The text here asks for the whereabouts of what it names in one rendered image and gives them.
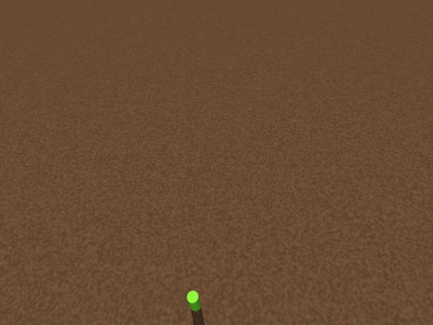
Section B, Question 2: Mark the can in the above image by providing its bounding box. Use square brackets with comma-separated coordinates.
[187, 290, 201, 311]

